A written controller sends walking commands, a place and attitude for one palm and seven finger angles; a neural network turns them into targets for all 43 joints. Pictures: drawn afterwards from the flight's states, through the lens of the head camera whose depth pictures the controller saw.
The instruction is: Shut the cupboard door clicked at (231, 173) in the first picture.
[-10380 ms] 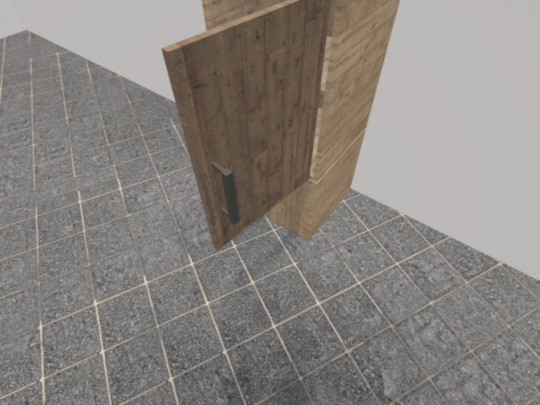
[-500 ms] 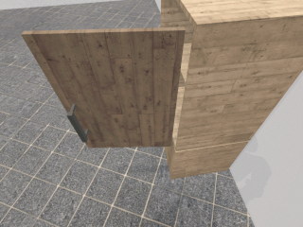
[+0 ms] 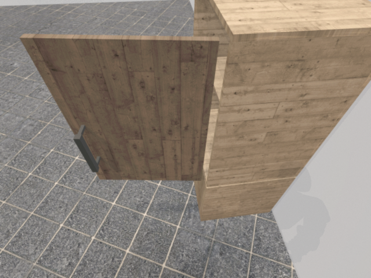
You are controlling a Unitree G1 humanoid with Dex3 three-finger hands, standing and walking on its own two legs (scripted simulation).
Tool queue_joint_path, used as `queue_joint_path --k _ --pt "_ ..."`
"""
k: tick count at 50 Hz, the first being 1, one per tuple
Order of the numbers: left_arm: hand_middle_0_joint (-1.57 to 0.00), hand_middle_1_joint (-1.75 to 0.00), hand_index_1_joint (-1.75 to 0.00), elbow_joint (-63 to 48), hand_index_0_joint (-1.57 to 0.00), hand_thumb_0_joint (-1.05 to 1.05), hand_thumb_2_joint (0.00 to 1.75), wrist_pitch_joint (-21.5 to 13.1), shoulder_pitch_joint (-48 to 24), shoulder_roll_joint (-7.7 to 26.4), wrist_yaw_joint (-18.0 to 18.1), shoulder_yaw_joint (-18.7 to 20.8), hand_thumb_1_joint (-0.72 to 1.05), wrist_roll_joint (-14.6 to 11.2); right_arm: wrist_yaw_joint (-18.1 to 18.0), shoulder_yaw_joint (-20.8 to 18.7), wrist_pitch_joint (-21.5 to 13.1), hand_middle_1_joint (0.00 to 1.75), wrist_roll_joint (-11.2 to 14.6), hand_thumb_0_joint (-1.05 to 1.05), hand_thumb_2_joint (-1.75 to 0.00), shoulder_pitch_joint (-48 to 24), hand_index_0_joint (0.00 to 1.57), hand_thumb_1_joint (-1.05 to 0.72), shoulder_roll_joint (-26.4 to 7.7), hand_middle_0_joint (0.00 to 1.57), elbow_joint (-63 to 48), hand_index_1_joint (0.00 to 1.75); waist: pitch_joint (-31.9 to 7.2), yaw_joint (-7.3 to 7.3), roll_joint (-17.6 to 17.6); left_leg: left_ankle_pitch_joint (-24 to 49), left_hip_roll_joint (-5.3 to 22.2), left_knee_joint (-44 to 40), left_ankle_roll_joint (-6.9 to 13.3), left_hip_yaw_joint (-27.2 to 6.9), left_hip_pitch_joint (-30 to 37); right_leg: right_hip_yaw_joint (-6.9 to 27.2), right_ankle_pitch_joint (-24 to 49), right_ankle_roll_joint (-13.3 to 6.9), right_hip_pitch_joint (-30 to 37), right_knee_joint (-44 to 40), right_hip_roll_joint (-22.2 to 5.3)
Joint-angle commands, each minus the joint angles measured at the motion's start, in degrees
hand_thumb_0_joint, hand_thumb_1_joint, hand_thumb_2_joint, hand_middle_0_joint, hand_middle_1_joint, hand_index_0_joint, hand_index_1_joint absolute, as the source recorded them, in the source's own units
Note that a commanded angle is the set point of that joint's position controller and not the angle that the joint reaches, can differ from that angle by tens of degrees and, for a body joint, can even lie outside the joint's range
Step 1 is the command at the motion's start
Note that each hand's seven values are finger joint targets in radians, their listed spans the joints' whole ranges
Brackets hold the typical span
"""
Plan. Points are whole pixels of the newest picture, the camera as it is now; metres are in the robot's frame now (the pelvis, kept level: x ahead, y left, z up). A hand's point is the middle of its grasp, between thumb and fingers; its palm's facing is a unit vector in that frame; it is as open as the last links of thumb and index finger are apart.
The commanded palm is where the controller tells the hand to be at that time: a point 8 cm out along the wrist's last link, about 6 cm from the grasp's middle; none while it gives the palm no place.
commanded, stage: look again from close up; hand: left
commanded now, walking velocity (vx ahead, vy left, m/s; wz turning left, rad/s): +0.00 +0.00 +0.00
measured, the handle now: (89, 150) +0.48 +0.35 -0.11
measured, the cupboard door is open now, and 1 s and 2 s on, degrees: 82 82 82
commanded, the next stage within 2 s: shuffle to correct the standing spot in 0.56 s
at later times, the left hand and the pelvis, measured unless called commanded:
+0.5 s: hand out of the picture +0.01 +0.20 -0.17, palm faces +0.02 -0.97 -0.24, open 7.3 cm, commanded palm none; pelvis +0.00 +0.00 +0.00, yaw +0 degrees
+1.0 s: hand out of the picture -0.01 +0.23 -0.19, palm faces +0.07 -0.97 -0.22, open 7.3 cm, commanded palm none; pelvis +0.00 +0.04 -0.01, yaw +0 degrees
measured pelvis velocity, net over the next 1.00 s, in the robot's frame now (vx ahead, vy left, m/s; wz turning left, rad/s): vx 0.00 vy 0.04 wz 0.01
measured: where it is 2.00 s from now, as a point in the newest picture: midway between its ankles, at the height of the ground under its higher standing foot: outside the picture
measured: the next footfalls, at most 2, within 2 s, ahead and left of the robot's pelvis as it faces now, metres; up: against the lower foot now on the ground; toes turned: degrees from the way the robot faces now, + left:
right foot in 1.24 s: +0.05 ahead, -0.04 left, +0.00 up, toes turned -7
left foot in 1.66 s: +0.15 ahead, +0.26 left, +0.00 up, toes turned +7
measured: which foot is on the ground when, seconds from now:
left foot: down 0.00-1.00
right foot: down 0.00-1.00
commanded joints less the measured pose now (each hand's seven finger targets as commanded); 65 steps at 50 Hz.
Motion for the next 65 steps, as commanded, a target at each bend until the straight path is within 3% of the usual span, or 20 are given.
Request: queue_joint_path --k 1,33,38,41,44,46,47,48,49,50,51,53,55,58,60,61,62,63,64,65 --pt "-0.20 -0.30 -0.30 -2.11 -0.20 0.00 0.90 -0.70 2.87 7.84 0.44 1.59 0.90 -0.16 -0.68 -1.29 -1.19 0.30 -0.05 0.00 -0.90 2.35 0.20 -0.90 -6.00 0.20 -1.78 0.30 -0.98 0.03 -0.29 14.14 3.10 -2.34 3.24 -1.52 1.99 5.10 22.72 -0.91 -1.57 -5.33 -6.07" --pt "-0.20 -0.30 -0.30 -2.20 -0.20 0.00 0.90 -0.74 0.54 9.62 0.04 2.12 0.90 -0.18 -0.54 -1.46 -1.41 0.30 -0.26 0.00 -0.90 0.29 0.20 -0.90 -8.53 0.20 -1.46 0.30 -0.59 0.36 0.67 14.86 3.56 -4.60 3.23 -2.89 2.00 4.86 19.32 -0.76 -1.24 -6.87 -6.33" --pt "-0.20 -0.30 -0.30 -2.16 -0.20 0.00 0.90 -0.21 2.30 9.55 0.24 2.69 0.90 0.03 -0.18 -1.40 -0.55 0.30 -0.51 0.00 -0.90 1.55 0.20 -0.90 -6.80 0.20 -2.28 0.30 -0.60 1.02 -0.51 8.52 1.57 -1.45 2.52 -0.87 -1.79 7.31 15.49 -2.23 0.17 -6.46 -9.03" --pt "-0.20 -0.30 -0.30 -2.34 -0.20 0.00 0.90 0.21 4.13 10.82 0.35 3.60 0.90 0.24 0.06 -1.58 0.07 0.30 -0.60 0.00 -0.90 1.33 0.20 -0.90 -5.81 0.20 -3.54 0.30 1.13 1.85 -5.38 2.06 -0.26 2.88 1.87 1.38 -6.77 11.36 13.00 -4.57 1.36 -8.60 -13.18" --pt "-0.20 -0.30 -0.30 -3.13 -0.20 0.00 0.90 0.33 4.31 11.45 0.64 4.34 0.90 0.40 0.20 -1.98 0.25 0.30 -0.67 0.00 -0.90 1.79 0.20 -0.90 -5.67 0.20 -4.79 0.30 2.84 1.81 -8.18 -2.09 -0.41 5.24 1.62 1.93 -8.79 13.83 18.44 -6.84 0.30 -7.76 -16.68" --pt "-0.20 -0.30 -0.30 -3.96 -0.20 0.00 0.90 0.64 3.60 11.08 0.73 4.77 0.90 0.53 0.29 -2.20 0.19 0.30 -0.63 0.00 -0.90 3.71 0.20 -0.90 -5.59 0.20 -4.71 0.30 3.30 1.03 -7.15 0.19 -0.02 2.85 1.98 2.27 -5.58 11.34 17.21 -6.27 -2.86 -5.27 -15.82" --pt "-0.20 -0.30 -0.30 -4.57 -0.20 0.00 0.90 0.85 2.93 10.50 0.63 4.73 0.90 0.56 0.35 -2.24 0.00 0.30 -0.64 0.00 -0.90 5.47 0.20 -0.90 -5.88 0.20 -4.45 0.30 3.15 0.21 -5.17 4.24 0.13 1.19 2.33 1.85 -2.30 8.96 15.37 -5.00 -5.50 -2.78 -13.44" --pt "-0.20 -0.30 -0.30 -5.02 -0.20 0.00 0.90 1.12 1.98 9.45 0.50 4.56 0.90 0.61 0.40 -2.46 -0.14 0.30 -0.71 0.00 -0.90 7.83 0.20 -0.90 -6.74 0.20 -3.83 0.30 2.20 -0.77 -0.70 9.71 1.44 -0.04 3.31 -0.53 0.91 5.33 10.96 -3.39 -7.67 1.47 -9.89" --pt "-0.20 -0.30 -0.30 -5.83 -0.20 0.00 0.90 1.46 1.35 7.38 0.37 4.29 0.90 0.62 0.27 -2.90 -0.24 0.30 -1.02 0.00 -0.90 10.01 0.20 -0.90 -8.83 0.20 -3.55 0.30 1.47 -1.39 6.76 14.99 5.90 -2.22 6.32 -6.82 3.58 0.14 2.06 -1.39 -11.48 8.21 -5.05" --pt "-0.20 -0.30 -0.30 -6.91 -0.20 0.00 0.90 1.68 0.10 5.36 0.32 3.84 0.90 0.70 0.05 -3.18 -0.15 0.30 -1.06 0.00 -0.90 11.99 0.20 -0.90 -10.45 0.20 -3.46 0.30 1.73 -1.95 13.66 17.46 10.86 -6.91 10.75 -13.44 5.39 -4.05 -10.04 0.22 -16.65 16.15 -1.56" --pt "-0.20 -0.30 -0.30 -8.11 -0.20 0.00 0.90 1.88 -2.07 4.58 0.40 3.51 0.90 0.95 -0.23 -3.09 -0.10 0.30 -0.91 0.00 -0.90 13.69 0.20 -0.90 -9.69 0.20 -3.22 0.30 3.86 -2.87 15.05 20.80 13.22 -9.50 14.48 -16.61 5.81 -2.92 -17.05 0.18 -21.38 24.75 -1.20" --pt "-0.20 -0.30 -0.30 -8.58 -0.20 0.00 0.90 1.75 -2.17 4.39 0.33 3.56 0.90 0.68 -0.42 -2.57 -0.21 0.30 -0.93 0.00 -0.90 11.81 0.20 -0.90 -8.62 0.20 -4.72 0.30 2.45 -1.84 10.73 23.44 13.87 -8.24 17.05 -16.39 5.04 -0.57 -15.96 -0.78 -23.41 32.14 -3.62" --pt "-0.20 -0.30 -0.30 -8.35 -0.20 0.00 0.90 1.75 -1.20 3.14 -0.01 3.41 0.90 0.55 -0.37 -2.57 -0.12 0.30 -1.31 0.00 -0.90 8.37 0.20 -0.90 -8.54 0.20 -6.29 0.30 0.45 -0.32 8.12 25.24 11.57 -7.20 16.31 -12.33 3.46 -1.57 -12.87 -0.62 -19.97 30.33 -4.05" --pt "-0.20 -0.30 -0.30 -7.95 -0.20 0.00 0.90 1.54 1.52 1.76 -0.33 3.08 0.90 0.41 -0.31 -2.56 -0.23 0.30 -1.35 0.00 -0.90 6.88 0.20 -0.90 -8.40 0.20 -6.76 0.30 -2.36 1.17 7.84 24.97 8.86 -4.65 14.67 -8.10 0.96 -3.62 -8.59 -0.23 -11.52 17.20 -2.84" --pt "-0.20 -0.30 -0.30 -6.80 -0.20 0.00 0.90 0.78 5.67 2.02 -0.20 3.34 0.90 0.58 -0.16 -2.67 -0.20 0.30 -0.74 0.00 -0.90 6.58 0.20 -0.90 -8.16 0.20 -6.57 0.30 -3.93 3.23 4.08 18.61 6.62 0.74 11.84 -5.59 -2.83 -4.23 4.16 0.26 -1.59 2.83 -2.78" --pt "-0.20 -0.30 -0.30 -5.71 -0.20 0.00 0.90 -0.05 9.42 4.79 0.04 3.92 0.90 0.80 0.12 -2.55 -0.39 0.30 -0.20 0.00 -0.90 6.25 0.20 -0.90 -6.64 0.20 -6.70 0.30 -5.23 4.95 -3.40 10.36 3.13 6.67 8.55 -2.50 -8.57 0.94 12.11 -0.31 7.67 -4.28 -7.41" --pt "-0.20 -0.30 -0.30 -4.88 -0.20 0.00 0.90 -0.60 13.31 10.80 0.75 5.26 0.90 1.19 0.44 -2.46 -0.57 0.30 0.17 0.00 -0.90 6.35 0.20 -0.90 -4.01 0.20 -8.13 0.30 -5.86 5.78 -18.11 -8.89 -3.35 18.40 4.34 2.41 -21.21 20.85 22.41 -5.15 16.01 -9.08 -23.02" --pt "-0.20 -0.30 -0.30 -4.88 -0.20 0.00 0.90 -0.66 14.01 12.39 0.80 5.40 0.90 0.31 0.29 -2.99 0.09 0.30 -0.76 0.00 -0.90 5.17 0.20 -0.90 -6.15 0.20 -8.89 0.30 -4.26 5.40 -14.49 -19.31 -3.06 28.39 2.36 -0.83 -23.37 27.41 30.30 -10.65 11.50 -11.68 -30.27" --pt "-0.20 -0.30 -0.30 -5.70 -0.20 0.00 0.90 -0.58 11.74 12.15 0.84 5.35 0.90 0.30 0.43 -3.35 0.44 0.30 -0.92 0.00 -0.90 6.31 0.20 -0.90 -5.58 0.20 -8.72 0.30 -2.51 3.82 -8.38 -17.63 -1.34 33.14 2.10 -3.13 -23.23 24.36 25.15 -13.31 7.43 -11.86 -30.12" --pt "-0.20 -0.30 -0.30 -5.96 -0.20 0.00 0.90 -0.90 9.19 9.65 1.11 5.27 0.90 0.44 0.73 -3.30 0.92 0.30 -1.17 0.00 -0.90 3.23 0.20 -0.90 -4.98 0.20 -8.07 0.30 1.72 3.65 -9.23 -13.84 -0.53 36.01 1.77 -3.07 -25.09 21.89 28.17 -11.83 3.28 -11.94 -26.59"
